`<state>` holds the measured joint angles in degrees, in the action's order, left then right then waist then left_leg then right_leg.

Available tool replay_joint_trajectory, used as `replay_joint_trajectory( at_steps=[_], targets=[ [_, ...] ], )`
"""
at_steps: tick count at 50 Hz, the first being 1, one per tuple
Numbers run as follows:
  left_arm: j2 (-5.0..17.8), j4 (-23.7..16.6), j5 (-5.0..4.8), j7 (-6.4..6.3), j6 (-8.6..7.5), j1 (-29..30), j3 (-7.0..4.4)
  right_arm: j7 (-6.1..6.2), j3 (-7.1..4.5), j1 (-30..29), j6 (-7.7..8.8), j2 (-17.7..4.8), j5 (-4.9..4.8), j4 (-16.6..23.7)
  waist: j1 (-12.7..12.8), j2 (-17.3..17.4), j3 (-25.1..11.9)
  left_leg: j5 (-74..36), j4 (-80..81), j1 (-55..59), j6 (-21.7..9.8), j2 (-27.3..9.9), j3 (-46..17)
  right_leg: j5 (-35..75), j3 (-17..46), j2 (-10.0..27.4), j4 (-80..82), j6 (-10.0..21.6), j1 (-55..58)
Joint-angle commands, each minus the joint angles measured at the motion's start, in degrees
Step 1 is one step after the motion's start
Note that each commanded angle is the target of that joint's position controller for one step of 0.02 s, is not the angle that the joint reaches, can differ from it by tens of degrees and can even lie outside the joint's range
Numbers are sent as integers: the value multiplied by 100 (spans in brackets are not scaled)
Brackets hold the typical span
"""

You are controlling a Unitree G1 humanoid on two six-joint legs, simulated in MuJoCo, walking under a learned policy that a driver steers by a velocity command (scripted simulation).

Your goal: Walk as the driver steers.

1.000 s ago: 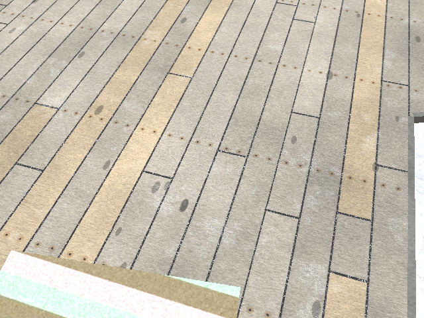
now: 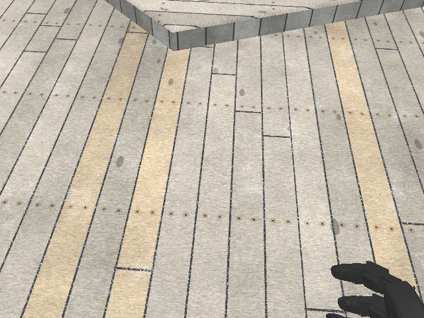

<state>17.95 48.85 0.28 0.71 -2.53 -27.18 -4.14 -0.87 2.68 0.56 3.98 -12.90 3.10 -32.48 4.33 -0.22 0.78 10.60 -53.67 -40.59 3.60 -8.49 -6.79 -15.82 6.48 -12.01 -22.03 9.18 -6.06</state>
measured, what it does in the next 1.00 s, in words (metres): walks ahead, turning right: left foot, then right foot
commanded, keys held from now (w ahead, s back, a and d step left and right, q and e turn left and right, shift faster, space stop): w+e+shift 0.68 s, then w+shift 0.10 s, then w+q+shift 0.22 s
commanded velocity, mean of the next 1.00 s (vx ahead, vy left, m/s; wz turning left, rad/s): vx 1.00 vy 0.00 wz -0.76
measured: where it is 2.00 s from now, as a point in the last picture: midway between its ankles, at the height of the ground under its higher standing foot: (388, 91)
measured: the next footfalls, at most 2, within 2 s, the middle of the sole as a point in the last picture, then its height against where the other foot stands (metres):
left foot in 0.16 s outside the picture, level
right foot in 0.62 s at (274, 269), level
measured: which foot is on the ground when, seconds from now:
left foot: up 0.00-0.14, down 0.16-0.60, up 0.62-1.00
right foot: down 0.00-0.16, up 0.18-0.60, down 0.62-1.00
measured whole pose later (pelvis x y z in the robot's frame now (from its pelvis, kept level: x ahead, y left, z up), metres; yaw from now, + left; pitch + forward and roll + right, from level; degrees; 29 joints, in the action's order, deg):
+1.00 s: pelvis +0.85 -0.23 -0.02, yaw -43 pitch +2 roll +0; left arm 18.9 48.4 1.0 0.3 -6.2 -25.2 -2.5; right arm -2.4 0.4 3.8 3.2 -15.5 1.3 -36.7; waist 4.6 -0.1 2.3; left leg -3.4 -31.5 -38.5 -5.3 -3.4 4.6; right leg -22.4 4.5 -7.3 -6.8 7.3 15.9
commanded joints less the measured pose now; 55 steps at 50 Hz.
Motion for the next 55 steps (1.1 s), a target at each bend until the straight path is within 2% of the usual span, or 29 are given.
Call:
replay_joint_trajectory(
  at_steps=[1,5,7,8,9,10,12,13,15,17,24,27,29,30,31,32,33,35,37,39,42,45,48,50,51,52,53,54,55],
  targets=[
    [1004,-613,-54,37,-179,549,-286,-43,-115,-362,-15,-508,-167,368,-101,-133,293,-1403,1466,1755,7,482,711,1585,1305,1014,1199,598,-1721],
    [1174,-663,-26,-3,-144,467,-379,53,-290,-43,66,-961,-186,280,-153,-343,-198,-968,2427,2340,-141,813,503,2918,1703,1287,134,208,-330],
    [1379,-756,22,35,-182,894,-406,199,-540,1761,129,-1449,-172,-155,-1233,-104,-1221,-50,2364,4316,-295,786,524,3537,1398,996,-2090,-82,-614],
    [770,-951,23,25,-264,1090,-227,328,-712,3119,154,-1877,-25,-359,-1736,549,-2000,1942,2425,5728,-450,-403,-639,1903,966,711,-4047,-127,-1554],
    [-30,-1372,-238,52,-276,574,7,312,-787,2700,125,-2327,143,-278,-950,2565,-2484,3750,3927,6531,-902,-1898,-4140,-1389,365,159,-5507,-292,-3286],
    [319,-1233,-103,-15,-151,540,67,268,-830,1922,67,-1989,103,-174,-727,1997,-1884,4630,4132,5899,-1206,-1896,-4611,-807,94,784,-6137,-224,-4071],
    [638,-1187,126,90,-18,1307,-7,211,-622,1585,21,-1080,3,-250,-813,371,-650,2753,3888,4532,-1021,-1268,-2344,-116,-160,1308,-5696,-300,-4014],
    [559,-1302,227,181,19,1818,3,203,-592,1944,34,-1010,-4,-502,-915,269,-294,1520,3891,4157,-831,-919,-1393,-87,-138,1498,-5442,-325,-3899],
    [317,-1473,216,325,187,1754,92,177,-576,2081,143,-909,-103,-803,-646,716,-102,1024,4134,3785,-807,-862,-846,9,-169,1714,-5393,-437,-3975],
    [235,-1662,181,378,278,2012,147,88,-558,2104,242,-806,-169,-954,-521,546,48,63,4289,3697,-743,-812,-114,327,-242,1760,-5342,-470,-4186],
    [188,-2081,153,556,283,3308,309,106,-615,2402,335,-1091,-125,-1364,-572,195,802,-2569,4748,3712,-385,-275,2076,1558,-1416,1448,-2824,-185,-3503],
    [266,-1931,151,494,243,3052,283,230,-700,2698,215,-1503,-138,-1404,-300,550,326,-6667,3631,4458,-238,-409,2333,1083,-1970,792,-2228,142,-2455],
    [567,-1476,93,385,218,1653,119,323,-775,2537,49,-1768,-117,-1247,395,643,-505,-8393,1553,4384,-270,-689,2259,429,-1926,339,-2351,398,-1022],
    [784,-1171,138,290,119,518,-17,287,-813,2263,-8,-1876,-105,-1110,894,675,-762,-7697,-49,3674,-328,-821,2106,373,-1514,338,-1808,669,125],
    [979,-922,-4,113,80,-96,-190,193,-802,2041,-58,-1637,-57,-1115,1113,222,-994,-3666,-1999,2650,-449,-211,2172,233,-744,697,-1381,797,1320],
    [1767,-1026,167,21,258,633,-364,58,-632,2297,-11,-859,-54,-527,31,-1418,-974,1932,-4268,-434,-56,957,1777,477,2343,2135,-1033,1760,2943],
    [1864,-1197,100,-10,323,255,-462,86,-626,1465,143,-1197,-71,-100,493,-91,-1670,1506,-4322,-980,-98,845,449,27,3716,2430,-73,1978,3141],
    [1401,-938,72,-89,249,528,-365,101,-530,1377,299,-1114,-106,-116,-161,670,-170,978,-2995,-884,-199,349,291,241,3178,2375,765,1475,1480],
    [893,-982,65,-146,52,1002,-168,122,-499,1780,78,-1034,68,-303,-731,605,207,1098,-2300,22,-92,74,335,1193,2186,1960,774,1260,-31],
    [635,-867,18,-114,-152,954,-43,66,-456,1612,-115,-863,132,-255,-833,527,315,1263,-1426,457,27,-78,447,1207,1643,1645,1016,1163,-941],
    [626,-652,15,-31,-342,752,-31,-85,-275,667,-72,-487,-43,45,-517,86,628,-603,451,874,-179,-123,836,2363,590,1238,1362,748,-1380],
    [746,-461,-83,56,-484,345,-26,-171,-273,186,-49,-476,-250,-4,-111,-43,515,-2374,1684,1443,-622,178,1134,2898,217,1450,1957,368,-719],
    [974,-234,31,-30,-481,74,-48,-151,-385,19,-2,-762,-185,-73,-67,-91,335,-1804,2207,1270,-977,676,1408,5194,-250,1735,1490,45,943],
    [1221,-207,224,-167,-372,171,-96,-131,-524,813,-14,-1041,-206,-304,-582,-532,-316,-888,2069,1988,-1143,1233,1462,7304,-524,1981,171,-185,1543],
    [1257,-275,341,-227,-277,454,-117,-89,-635,1978,-53,-1231,-245,-672,-1177,-664,-830,-517,1933,2944,-1236,1416,1442,7788,-672,2036,-1129,-280,1423],
    [1232,-390,365,-263,-214,878,-107,-24,-765,3240,-106,-1451,-222,-1054,-1912,-492,-1187,-214,2057,4266,-1410,1282,1270,7176,-984,1845,-3051,-395,519],
    [605,-690,144,-184,-280,593,53,47,-1022,3762,-173,-2201,-108,-1196,-1689,1082,-1650,938,1885,6156,-2388,-39,-1143,3295,-1022,998,-6223,-800,-2027],
    [380,-878,133,-81,-426,523,175,-35,-990,3315,-205,-2027,-173,-1200,-1208,1637,-2176,1366,3299,6697,-2854,-765,-4074,-865,-360,329,-7085,-862,-3514],
    [463,-1078,154,-103,-497,1101,245,-42,-977,2714,-185,-1819,-185,-1052,-1179,858,-1420,1608,3658,6137,-2776,-741,-3928,-409,69,820,-6987,-773,-4079]
  ],
)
